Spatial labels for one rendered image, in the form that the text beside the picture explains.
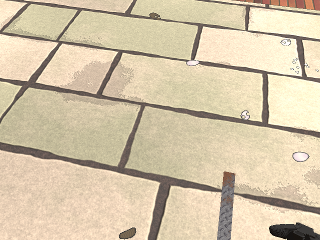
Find robot right hand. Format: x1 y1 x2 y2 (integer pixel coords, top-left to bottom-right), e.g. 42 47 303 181
269 222 320 240

